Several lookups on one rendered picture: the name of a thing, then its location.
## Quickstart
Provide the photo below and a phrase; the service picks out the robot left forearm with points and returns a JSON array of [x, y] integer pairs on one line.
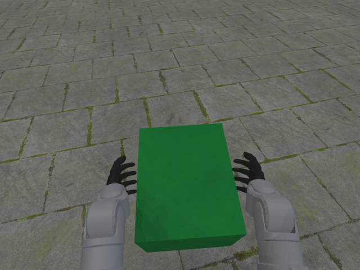
[[104, 230]]

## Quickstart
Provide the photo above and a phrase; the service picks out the carton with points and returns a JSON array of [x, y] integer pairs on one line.
[[186, 191]]

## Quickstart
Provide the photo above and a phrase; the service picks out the robot right forearm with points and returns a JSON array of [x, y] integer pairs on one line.
[[275, 228]]

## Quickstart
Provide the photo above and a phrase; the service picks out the robot left hand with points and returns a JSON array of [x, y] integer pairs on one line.
[[116, 176]]

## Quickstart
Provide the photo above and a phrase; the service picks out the robot right hand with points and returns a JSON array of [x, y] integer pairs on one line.
[[254, 172]]

